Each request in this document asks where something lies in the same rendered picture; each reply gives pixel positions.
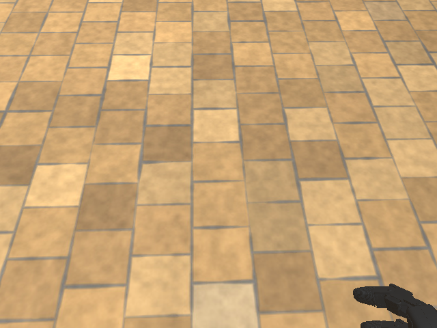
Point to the right robot hand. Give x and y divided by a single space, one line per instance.
400 302

